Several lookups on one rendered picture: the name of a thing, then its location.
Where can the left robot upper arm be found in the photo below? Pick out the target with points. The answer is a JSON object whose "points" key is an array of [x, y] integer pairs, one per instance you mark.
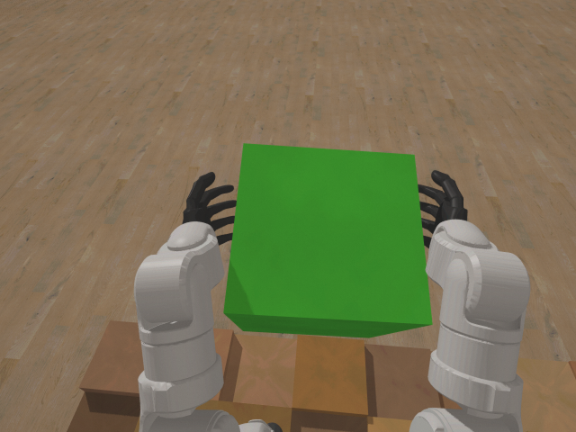
{"points": [[201, 420]]}

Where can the robot left hand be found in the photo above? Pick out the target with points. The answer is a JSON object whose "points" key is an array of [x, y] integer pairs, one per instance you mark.
{"points": [[198, 199]]}

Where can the robot right hand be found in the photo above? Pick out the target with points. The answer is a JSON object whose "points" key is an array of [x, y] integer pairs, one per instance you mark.
{"points": [[451, 203]]}

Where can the right robot upper arm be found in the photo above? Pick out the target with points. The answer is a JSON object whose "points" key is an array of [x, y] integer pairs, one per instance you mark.
{"points": [[454, 420]]}

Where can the robot left forearm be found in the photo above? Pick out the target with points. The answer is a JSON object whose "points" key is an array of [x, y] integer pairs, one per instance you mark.
{"points": [[172, 291]]}

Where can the carton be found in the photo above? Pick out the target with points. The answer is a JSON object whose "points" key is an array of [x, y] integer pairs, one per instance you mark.
{"points": [[327, 242]]}

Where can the left robot shin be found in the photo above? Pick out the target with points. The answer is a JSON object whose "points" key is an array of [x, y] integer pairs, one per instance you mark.
{"points": [[260, 421]]}

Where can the robot right forearm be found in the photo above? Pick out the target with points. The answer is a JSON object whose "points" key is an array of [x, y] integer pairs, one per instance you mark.
{"points": [[483, 310]]}

